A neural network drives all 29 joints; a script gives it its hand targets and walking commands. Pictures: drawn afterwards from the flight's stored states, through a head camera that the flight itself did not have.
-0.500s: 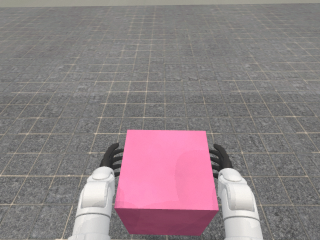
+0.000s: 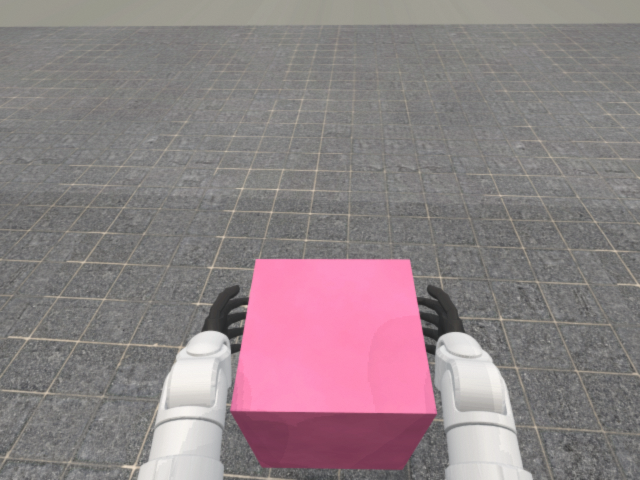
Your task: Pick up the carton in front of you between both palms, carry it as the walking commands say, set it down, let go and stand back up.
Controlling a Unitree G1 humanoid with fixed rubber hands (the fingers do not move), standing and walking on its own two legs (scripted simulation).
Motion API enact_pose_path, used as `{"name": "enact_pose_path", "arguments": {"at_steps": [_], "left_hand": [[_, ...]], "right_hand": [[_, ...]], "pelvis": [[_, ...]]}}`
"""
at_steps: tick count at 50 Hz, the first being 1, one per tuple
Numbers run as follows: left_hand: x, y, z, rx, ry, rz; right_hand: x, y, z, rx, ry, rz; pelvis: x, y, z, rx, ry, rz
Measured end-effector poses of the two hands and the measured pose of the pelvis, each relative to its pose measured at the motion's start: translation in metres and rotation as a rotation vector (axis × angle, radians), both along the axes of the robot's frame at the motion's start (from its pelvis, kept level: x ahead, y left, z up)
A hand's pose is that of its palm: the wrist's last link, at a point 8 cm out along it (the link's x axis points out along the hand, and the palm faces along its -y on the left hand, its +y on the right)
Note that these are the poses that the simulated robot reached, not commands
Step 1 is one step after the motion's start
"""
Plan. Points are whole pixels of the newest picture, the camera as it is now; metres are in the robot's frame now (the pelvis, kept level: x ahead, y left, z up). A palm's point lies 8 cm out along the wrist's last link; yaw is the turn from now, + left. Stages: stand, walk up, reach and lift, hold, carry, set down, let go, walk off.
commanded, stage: hold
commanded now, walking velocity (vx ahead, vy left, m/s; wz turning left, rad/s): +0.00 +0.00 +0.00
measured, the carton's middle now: (332, 368) +0.29 +0.00 -0.03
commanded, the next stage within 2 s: set down in 0.30 s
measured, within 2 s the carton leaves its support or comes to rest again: neither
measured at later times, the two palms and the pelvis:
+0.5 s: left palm (224, 323) +0.31 +0.15 +0.04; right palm (446, 323) +0.32 -0.15 +0.03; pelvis +0.01 -0.01 +0.00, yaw +1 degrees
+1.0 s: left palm (247, 365) +0.36 +0.15 -0.16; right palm (414, 368) +0.36 -0.15 -0.17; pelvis -0.03 +0.02 -0.09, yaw +1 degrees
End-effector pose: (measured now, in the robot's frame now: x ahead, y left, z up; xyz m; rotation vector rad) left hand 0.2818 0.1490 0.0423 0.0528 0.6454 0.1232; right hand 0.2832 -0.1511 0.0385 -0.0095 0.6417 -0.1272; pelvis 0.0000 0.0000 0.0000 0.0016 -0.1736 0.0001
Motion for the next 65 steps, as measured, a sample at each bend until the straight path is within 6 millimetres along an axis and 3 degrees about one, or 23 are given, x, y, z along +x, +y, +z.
{"name": "enact_pose_path", "arguments": {"at_steps": [20,28,34,41,47,56,65], "left_hand": [[0.018,-0.006,0.005,-0.002,0.009,0.018],[0.038,-0.003,-0.012,-0.03,0.027,0.035],[0.057,-0.004,-0.049,-0.013,0.045,0.015],[0.065,-0.005,-0.126,-0.001,0.051,-0.008],[0.072,0.0,-0.186,-0.021,0.012,0.012],[0.093,0.006,-0.227,-0.059,-0.026,0.057],[0.111,0.002,-0.275,-0.05,0.018,0.037]], "right_hand": [[0.022,-0.006,0.004,0.006,0.009,0.014],[0.041,-0.003,-0.014,0.054,0.027,-0.022],[0.056,-0.004,-0.052,0.042,0.043,-0.023],[0.059,-0.004,-0.128,0.011,0.048,-0.021],[0.066,0.0,-0.19,0.017,0.009,-0.024],[0.094,0.006,-0.229,0.033,-0.027,-0.016],[0.108,0.002,-0.276,0.04,0.015,-0.035]], "pelvis": [[0.014,-0.011,0.003,-0.003,0.02,0.018],[0.011,-0.005,-0.002,-0.007,0.063,0.013],[0.004,0.002,-0.013,-0.003,0.172,-0.002],[-0.011,0.011,-0.036,0.013,0.378,-0.02],[-0.022,0.017,-0.071,0.018,0.565,-0.004],[-0.033,0.017,-0.124,0.015,0.724,0.013],[-0.039,0.012,-0.169,0.014,0.83,0.02]]}}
